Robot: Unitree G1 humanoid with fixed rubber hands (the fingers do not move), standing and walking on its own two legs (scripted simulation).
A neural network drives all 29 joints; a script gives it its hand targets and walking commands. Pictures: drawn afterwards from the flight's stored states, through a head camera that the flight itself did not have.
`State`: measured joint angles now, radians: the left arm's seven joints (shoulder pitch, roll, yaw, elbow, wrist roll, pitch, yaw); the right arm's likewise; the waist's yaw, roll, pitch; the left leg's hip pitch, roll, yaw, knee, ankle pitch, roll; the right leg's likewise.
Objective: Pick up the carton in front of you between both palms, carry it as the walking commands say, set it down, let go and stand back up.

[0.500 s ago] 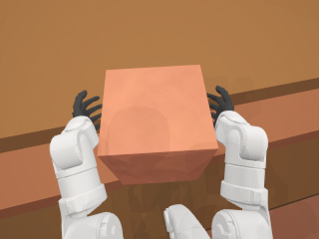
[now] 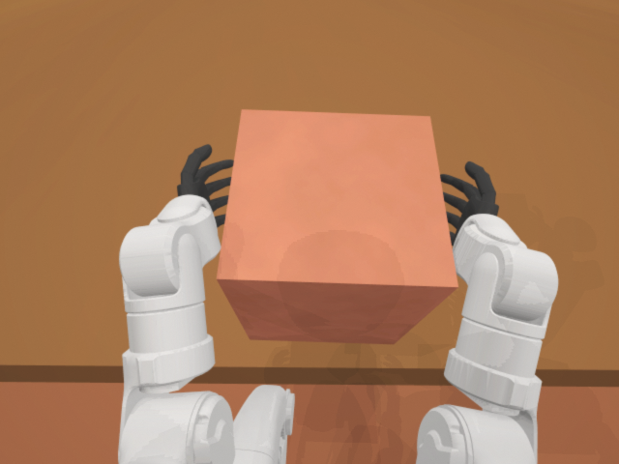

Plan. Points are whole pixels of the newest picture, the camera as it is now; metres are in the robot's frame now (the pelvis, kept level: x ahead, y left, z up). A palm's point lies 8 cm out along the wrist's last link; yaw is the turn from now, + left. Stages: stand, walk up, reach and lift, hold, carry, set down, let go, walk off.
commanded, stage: carry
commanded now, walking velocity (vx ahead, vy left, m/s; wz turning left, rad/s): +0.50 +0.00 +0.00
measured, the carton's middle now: (328, 242) +0.37 +0.02 +0.10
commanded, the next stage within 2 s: none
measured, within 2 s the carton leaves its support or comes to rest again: neither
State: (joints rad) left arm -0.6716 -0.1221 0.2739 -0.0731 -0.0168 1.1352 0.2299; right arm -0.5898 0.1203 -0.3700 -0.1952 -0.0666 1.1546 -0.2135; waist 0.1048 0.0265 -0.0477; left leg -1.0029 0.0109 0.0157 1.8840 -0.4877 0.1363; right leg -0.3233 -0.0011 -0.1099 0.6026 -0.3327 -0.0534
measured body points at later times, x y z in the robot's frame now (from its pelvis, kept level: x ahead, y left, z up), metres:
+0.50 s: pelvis +0.32 +0.06 +0.13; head +0.34 +0.08 +0.58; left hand +0.69 +0.21 +0.28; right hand +0.67 -0.11 +0.30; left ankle +0.27 +0.15 -0.60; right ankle +0.37 -0.05 -0.35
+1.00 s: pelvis +0.65 +0.01 +0.25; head +0.66 +0.00 +0.70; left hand +1.01 +0.17 +0.40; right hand +1.01 -0.14 +0.39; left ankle +0.71 +0.14 -0.36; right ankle +0.67 -0.06 -0.48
